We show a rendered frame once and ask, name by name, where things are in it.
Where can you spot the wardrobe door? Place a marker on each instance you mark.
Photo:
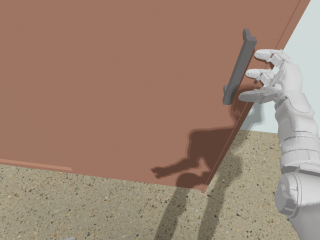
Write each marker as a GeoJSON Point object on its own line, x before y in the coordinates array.
{"type": "Point", "coordinates": [21, 137]}
{"type": "Point", "coordinates": [133, 89]}

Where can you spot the handle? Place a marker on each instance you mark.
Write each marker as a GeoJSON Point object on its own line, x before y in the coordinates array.
{"type": "Point", "coordinates": [240, 67]}

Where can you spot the robot right upper arm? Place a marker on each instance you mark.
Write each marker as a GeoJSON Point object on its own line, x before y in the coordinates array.
{"type": "Point", "coordinates": [298, 198]}

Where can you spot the right robot forearm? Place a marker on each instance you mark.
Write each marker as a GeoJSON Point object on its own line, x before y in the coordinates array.
{"type": "Point", "coordinates": [298, 134]}

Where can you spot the right robot hand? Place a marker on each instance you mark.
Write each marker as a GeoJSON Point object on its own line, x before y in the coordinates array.
{"type": "Point", "coordinates": [288, 78]}

